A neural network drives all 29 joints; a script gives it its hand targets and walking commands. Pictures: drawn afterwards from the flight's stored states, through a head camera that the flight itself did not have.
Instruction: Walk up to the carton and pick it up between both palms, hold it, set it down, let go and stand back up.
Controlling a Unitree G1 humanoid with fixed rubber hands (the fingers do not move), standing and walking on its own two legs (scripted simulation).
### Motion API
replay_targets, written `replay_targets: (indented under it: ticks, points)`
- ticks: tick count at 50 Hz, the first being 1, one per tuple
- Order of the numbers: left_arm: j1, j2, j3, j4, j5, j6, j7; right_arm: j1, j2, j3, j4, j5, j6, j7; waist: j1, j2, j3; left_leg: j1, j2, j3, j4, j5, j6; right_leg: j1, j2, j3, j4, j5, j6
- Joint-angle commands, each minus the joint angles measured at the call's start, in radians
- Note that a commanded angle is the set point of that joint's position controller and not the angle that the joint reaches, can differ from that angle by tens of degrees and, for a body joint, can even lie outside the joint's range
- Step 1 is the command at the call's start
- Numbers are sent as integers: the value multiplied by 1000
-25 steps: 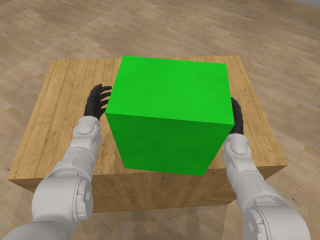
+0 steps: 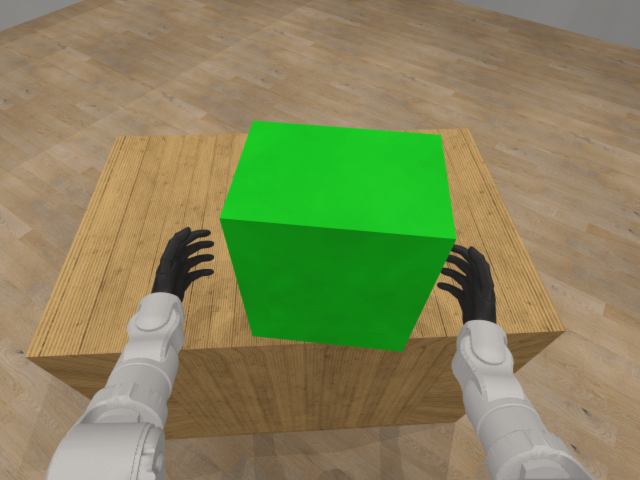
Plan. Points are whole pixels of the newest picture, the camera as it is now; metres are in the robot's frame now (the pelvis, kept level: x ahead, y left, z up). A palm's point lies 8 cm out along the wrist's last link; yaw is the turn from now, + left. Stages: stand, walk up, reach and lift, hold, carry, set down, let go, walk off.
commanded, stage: set down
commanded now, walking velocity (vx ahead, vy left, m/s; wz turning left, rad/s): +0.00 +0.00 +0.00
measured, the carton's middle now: (335, 247) +0.45 +0.02 +0.01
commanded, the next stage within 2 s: none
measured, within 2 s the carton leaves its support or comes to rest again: neither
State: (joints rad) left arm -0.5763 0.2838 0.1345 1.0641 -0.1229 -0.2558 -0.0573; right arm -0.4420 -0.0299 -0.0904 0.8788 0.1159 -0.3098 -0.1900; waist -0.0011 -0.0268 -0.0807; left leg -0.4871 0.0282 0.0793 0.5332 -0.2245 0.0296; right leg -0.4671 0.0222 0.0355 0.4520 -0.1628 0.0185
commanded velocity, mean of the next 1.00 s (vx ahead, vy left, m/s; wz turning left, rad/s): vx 0.00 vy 0.00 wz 0.00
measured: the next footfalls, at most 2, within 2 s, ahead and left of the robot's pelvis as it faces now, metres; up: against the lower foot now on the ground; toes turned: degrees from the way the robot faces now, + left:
none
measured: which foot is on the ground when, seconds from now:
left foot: down 0.00-1.00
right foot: down 0.00-1.00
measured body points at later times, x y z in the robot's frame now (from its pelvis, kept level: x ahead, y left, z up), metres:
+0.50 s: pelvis -0.01 +0.00 +0.00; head +0.00 +0.03 +0.45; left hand +0.32 +0.26 +0.00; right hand +0.30 -0.18 +0.02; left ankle +0.02 +0.09 -0.73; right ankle +0.03 -0.13 -0.73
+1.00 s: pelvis -0.01 +0.00 +0.00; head -0.02 +0.03 +0.45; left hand +0.27 +0.26 -0.01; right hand +0.25 -0.18 +0.01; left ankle +0.02 +0.09 -0.73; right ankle +0.03 -0.13 -0.73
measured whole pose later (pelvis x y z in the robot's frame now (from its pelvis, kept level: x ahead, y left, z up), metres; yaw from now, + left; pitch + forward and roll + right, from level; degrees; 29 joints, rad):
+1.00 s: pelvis -0.01 +0.00 +0.00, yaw +0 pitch -2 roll -2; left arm -0.15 0.31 0.07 0.77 -0.20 -0.22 -0.10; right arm -0.01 -0.03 -0.03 0.55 0.12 -0.22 -0.19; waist 0.00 -0.04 0.00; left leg -0.26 0.03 0.08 0.53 -0.24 0.04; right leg -0.24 0.02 0.04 0.44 -0.18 0.02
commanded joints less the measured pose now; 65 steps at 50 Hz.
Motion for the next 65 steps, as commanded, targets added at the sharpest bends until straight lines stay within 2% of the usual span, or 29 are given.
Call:
replay_targets:
  ticks: [1, 2, 4, 7, 10, 12, 13, 17, 18, 19, 21, 22, 23, 24, 25, 28, 29, 31, 32, 33, 41, 43, 46, 50, 54, 57, 61, 62, 65]
  points:
    - [-325, 202, -85, -274, -98, -56, -25, -287, -161, 134, -282, 87, -34, -6, 19, 129, -570, 351, -40, -64, 6, 304, -76, 277, 32, -44, -14, 162, -19]
    - [-117, 158, -92, -353, -89, -54, -26, -82, -160, 155, -316, 93, -44, -6, -2, 96, -559, 416, -26, -84, -14, 361, -76, 335, 48, -58, -15, 254, -19]
    - [-374, 220, -119, -183, -145, -52, -30, -331, -154, 118, -274, 78, 1, -3, 1, 75, -463, 266, -30, -59, -47, 97, -51, 235, 19, -46, -45, -11, -14]
    - [-75, 166, -95, -315, -108, -56, -30, -39, -135, 141, -294, 97, -17, -4, 14, 94, -437, 372, -16, -72, -73, 181, -57, 336, 29, -45, -41, 110, -15]
    - [-164, 215, -71, -203, -112, -46, -43, -129, -129, 153, -280, 66, 1, -21, 44, 36, -353, 307, -37, -46, -75, 124, -40, 339, 17, -33, -63, 40, -6]
    - [9, 167, -89, -346, -103, -46, -48, 53, -121, 165, -282, 91, -18, -11, 31, 87, -383, 421, -20, -78, -90, 195, -60, 352, 20, -39, -66, 117, -23]
    - [-150, 192, -94, -279, -120, -46, -51, -150, -137, 153, -341, 79, -10, -17, 48, 93, -383, 365, -20, -62, -74, 143, -68, 321, 22, -48, -55, 46, -19]
    - [78, 192, -65, -371, -91, -34, -61, 107, -87, 197, -332, 97, -22, -14, 55, 86, -269, 407, -28, -70, -97, 173, -47, 363, 8, -21, -84, 74, -22]
    - [-94, 202, -87, -345, -113, -31, -59, -48, -109, 138, -339, 56, -1, -30, 19, 93, -270, 363, -23, -75, -92, 111, -48, 298, 12, -35, -84, -6, -20]
    - [25, 194, -80, -381, -116, -34, -64, 62, -81, 184, -382, 80, -12, -23, 39, 71, -221, 363, -32, -71, -100, 137, -48, 355, 9, -19, -84, 36, -21]
    - [-201, 217, -134, -319, -159, -44, -44, -162, -118, 116, -357, 52, 28, -12, 4, 116, -278, 308, -17, -77, -106, 10, -50, 291, 5, -31, -64, -97, -30]
    - [108, 165, -108, -427, -127, -43, -36, 124, -89, 161, -397, 73, -7, -6, 55, 82, -251, 410, -3, -91, -114, 127, -64, 337, 13, -41, -68, 37, -34]
    - [175, 161, -94, -477, -115, -40, -45, 193, -109, 175, -424, 63, -23, -10, 50, 91, -244, 429, -11, -78, -112, 142, -66, 367, 17, -35, -73, 60, -36]
    - [-35, 224, -101, -391, -152, -42, -48, -14, -99, 133, -405, 56, 5, -15, 42, 103, -252, 338, -21, -64, -106, 54, -54, 309, 4, -25, -78, -55, -30]
    - [139, 187, -91, -470, -120, -37, -43, 183, -81, 170, -436, 72, -10, -10, 55, 108, -260, 404, -7, -92, -124, 103, -58, 359, 15, -27, -68, 23, -31]
    - [188, 196, -94, -462, -146, -33, -59, 212, -74, 199, -452, 71, 2, -10, 50, 68, -197, 406, -18, -77, -118, 112, -34, 353, 7, -14, -91, -16, -37]
    - [13, 234, -82, -392, -151, -25, -63, 29, -76, 185, -488, 51, 23, -19, 75, 58, -186, 309, -29, -46, -115, 40, -36, 331, -8, -4, -83, -87, -27]
    - [168, 202, -112, -492, -144, -37, -44, 189, -51, 199, -483, 77, 13, 1, 78, 114, -161, 396, -15, -75, -125, 76, -50, 331, -2, -16, -87, -38, -39]
    - [3, 231, -135, -446, -170, -43, -41, 55, -78, 156, -465, 50, 32, -6, 53, 129, -173, 345, -14, -72, -119, 6, -50, 279, -10, -25, -75, -119, -42]
    - [260, 186, -108, -564, -150, -46, -40, 302, -61, 191, -555, 67, -1, 5, 74, 97, -220, 436, -9, -82, -137, 79, -43, 364, 0, -21, -89, -26, -35]
    - [365, 185, -89, -547, -121, -13, -62, 368, -36, 214, -558, 80, 10, -9, 96, 105, -64, 429, -14, -72, -145, 126, -39, 333, -2, -12, -114, -42, -35]
    - [151, 199, -138, -527, -161, -11, -49, 192, -87, 151, -564, 49, 47, 6, 47, 137, -65, 318, -8, -90, -170, -46, -40, 283, 1, -19, -98, -187, -48]
    - [170, 222, -124, -540, -178, -17, -41, 208, -60, 147, -606, 37, 62, -7, 65, 103, -92, 284, 0, -71, -174, -118, -29, 351, -11, -9, -81, -187, -37]
    - [411, 191, -104, -632, -134, 4, -46, 457, -44, 202, -581, 46, 44, -3, 86, 97, -40, 423, -1, -65, -172, 48, -50, 353, -5, -18, -111, -94, -42]
    - [422, 190, -130, -711, -139, 6, -29, 416, -51, 179, -688, 68, 40, 16, 91, 145, -104, 406, 8, -89, -177, 37, -49, 353, 3, -31, -90, -93, -46]
    - [448, 164, -134, -666, -100, 37, -34, 474, -64, 194, -581, 55, 72, 20, 69, 167, -9, 414, 2, -75, -189, 44, -62, 341, 0, -23, -117, -113, -50]
    - [528, 183, -113, -704, -105, 63, -40, 502, -83, 189, -688, 40, 71, 19, 76, 122, 12, 439, -7, -68, -179, 115, -57, 332, 2, -27, -118, -87, -45]
    - [530, 175, -103, -697, -75, 63, -43, 523, -65, 208, -651, 38, 77, 30, 111, 133, 0, 419, -13, -70, -186, 83, -54, 371, -2, -21, -131, -130, -51]
    - [549, 147, -124, -764, -89, 59, -18, 508, -62, 184, -718, 39, 82, 50, 96, 145, 8, 391, 18, -95, -207, 46, -51, 370, 9, -34, -105, -120, -56]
